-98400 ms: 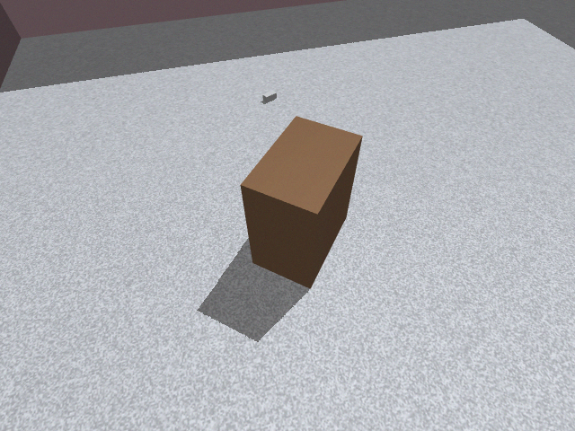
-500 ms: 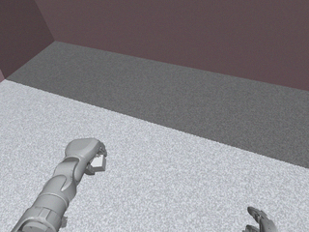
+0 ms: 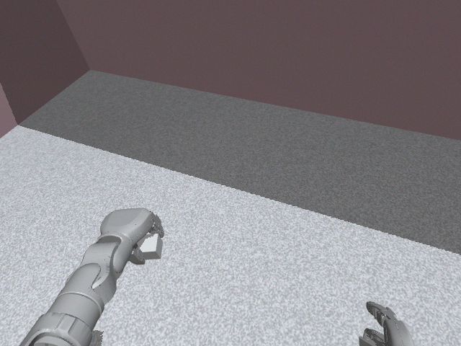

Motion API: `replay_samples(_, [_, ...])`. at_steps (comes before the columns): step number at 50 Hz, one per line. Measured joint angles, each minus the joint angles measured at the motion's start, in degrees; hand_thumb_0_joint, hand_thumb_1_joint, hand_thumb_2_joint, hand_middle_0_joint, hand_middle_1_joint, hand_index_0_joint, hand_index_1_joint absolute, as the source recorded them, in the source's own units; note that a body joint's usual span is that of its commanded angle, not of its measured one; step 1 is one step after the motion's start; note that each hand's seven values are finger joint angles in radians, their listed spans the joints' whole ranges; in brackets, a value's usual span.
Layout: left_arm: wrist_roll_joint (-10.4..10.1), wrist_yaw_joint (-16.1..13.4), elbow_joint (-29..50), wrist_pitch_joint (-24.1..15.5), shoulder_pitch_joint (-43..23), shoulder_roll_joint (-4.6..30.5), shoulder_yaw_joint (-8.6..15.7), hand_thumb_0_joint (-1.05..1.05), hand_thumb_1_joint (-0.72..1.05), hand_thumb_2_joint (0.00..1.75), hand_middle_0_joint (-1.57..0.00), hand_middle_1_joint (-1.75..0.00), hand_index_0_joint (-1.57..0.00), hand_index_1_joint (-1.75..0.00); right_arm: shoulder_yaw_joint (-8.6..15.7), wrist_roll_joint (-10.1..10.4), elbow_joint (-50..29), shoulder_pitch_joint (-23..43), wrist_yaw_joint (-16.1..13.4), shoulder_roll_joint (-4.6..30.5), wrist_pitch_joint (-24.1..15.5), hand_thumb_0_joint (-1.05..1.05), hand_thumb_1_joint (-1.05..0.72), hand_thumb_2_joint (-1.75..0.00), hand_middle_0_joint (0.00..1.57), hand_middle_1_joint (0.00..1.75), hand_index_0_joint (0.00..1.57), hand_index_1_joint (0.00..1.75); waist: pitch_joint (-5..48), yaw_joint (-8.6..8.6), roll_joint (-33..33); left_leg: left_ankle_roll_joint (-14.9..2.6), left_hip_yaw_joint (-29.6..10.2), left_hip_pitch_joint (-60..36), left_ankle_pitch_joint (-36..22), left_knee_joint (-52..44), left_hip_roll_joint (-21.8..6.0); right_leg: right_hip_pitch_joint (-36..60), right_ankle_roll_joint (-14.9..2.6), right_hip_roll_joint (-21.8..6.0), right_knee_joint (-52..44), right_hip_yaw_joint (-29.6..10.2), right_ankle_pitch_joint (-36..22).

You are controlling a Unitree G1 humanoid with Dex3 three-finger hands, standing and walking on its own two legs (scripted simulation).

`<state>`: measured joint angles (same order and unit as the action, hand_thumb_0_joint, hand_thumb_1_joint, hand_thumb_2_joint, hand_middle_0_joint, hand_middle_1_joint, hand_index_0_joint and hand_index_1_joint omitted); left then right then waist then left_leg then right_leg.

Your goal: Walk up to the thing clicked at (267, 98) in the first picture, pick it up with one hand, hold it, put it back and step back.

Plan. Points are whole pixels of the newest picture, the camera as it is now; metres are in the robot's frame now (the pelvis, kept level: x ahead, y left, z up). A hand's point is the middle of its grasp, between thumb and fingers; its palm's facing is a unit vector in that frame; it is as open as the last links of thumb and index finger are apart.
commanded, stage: hold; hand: left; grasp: from above
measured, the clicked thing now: (141, 247) +0.31 +0.23 -0.07
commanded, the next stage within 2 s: crouch in 0.76 s
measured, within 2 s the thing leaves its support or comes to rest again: neither
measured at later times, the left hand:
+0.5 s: hand (134, 247) +0.29 +0.22 -0.03, palm faces -0.45 -0.06 -0.89, open 6.8 cm
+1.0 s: hand (133, 240) +0.30 +0.23 -0.03, palm faces -0.46 -0.06 -0.89, open 6.8 cm
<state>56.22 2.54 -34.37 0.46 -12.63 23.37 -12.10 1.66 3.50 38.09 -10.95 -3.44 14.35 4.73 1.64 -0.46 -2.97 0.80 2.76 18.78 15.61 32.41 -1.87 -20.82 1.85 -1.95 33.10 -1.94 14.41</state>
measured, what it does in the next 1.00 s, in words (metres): stands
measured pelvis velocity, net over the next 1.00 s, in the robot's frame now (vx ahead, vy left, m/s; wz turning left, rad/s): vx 0.02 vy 0.00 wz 0.00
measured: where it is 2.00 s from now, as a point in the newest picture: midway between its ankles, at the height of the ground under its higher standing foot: outside the picture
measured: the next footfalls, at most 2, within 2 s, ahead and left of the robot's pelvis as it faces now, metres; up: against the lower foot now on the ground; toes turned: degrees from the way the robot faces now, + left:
none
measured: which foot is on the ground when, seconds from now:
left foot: down 0.00-1.00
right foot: down 0.00-1.00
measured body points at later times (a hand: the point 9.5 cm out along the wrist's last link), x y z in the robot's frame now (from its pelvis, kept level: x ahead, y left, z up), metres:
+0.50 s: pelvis +0.00 +0.00 +0.01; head +0.01 -0.03 +0.45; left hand +0.31 +0.22 +0.02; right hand +0.16 -0.25 -0.11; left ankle +0.01 +0.13 -0.73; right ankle +0.03 -0.14 -0.73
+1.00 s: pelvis +0.02 +0.00 +0.01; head +0.03 -0.02 +0.46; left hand +0.32 +0.23 +0.02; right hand +0.16 -0.25 -0.11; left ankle +0.01 +0.13 -0.73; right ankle +0.03 -0.14 -0.73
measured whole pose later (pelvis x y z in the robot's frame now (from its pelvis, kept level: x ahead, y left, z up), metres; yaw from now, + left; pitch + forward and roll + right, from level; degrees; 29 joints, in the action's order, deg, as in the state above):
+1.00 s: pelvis +0.02 +0.00 +0.01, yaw +0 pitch +2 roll +0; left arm 56.6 3.1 -35.3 -1.6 -12.7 24.0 -10.7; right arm 1.9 3.8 38.3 -10.8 -3.9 14.2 5.8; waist 0.6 -0.5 -2.8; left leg 0.8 2.8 14.5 14.5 27.6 -1.9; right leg -16.6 1.8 -1.9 28.4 -1.8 13.4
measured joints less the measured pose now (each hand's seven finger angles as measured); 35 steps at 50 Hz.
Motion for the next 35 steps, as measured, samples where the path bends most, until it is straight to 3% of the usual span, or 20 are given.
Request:
replay_samples(16, [-0.29, 1.55, 2.22, -0.28, 0.74, 0.27, -0.01, 0.02, 0.52, 0.0, -0.99, -0.18, -1.01, -0.12, -0.53, 0.09, 0.18, 1.13, -0.49, -0.13, -0.6, 0.01, -0.91, -0.9, 0.2, 0.3, 0.2, 0.3, -0.96, -0.49, -0.27, 0.08, 0.05, -2.44, -1.29, -2.61, 0.06, 2.27, -0.08, -0.01, -2.24, 0.01, -1.1])
replay_samples(35, [0.39, 0.52, -0.04, -0.91, -0.6, 0.42, 0.33, 0.02, 0.51, 0.0, -1.0, -0.17, -1.02, -0.1, -0.24, 0.14, 0.7, 1.16, -0.55, -0.29, -0.17, 0.01, -0.9, -0.9, 0.2, 0.3, 0.2, 0.3, -1.33, -0.48, 0.13, 0.08, 0.0, -3.49, -1.39, -4.17, 0.05, 3.41, -0.08, 0.01, -3.95, 0.12, -1.24])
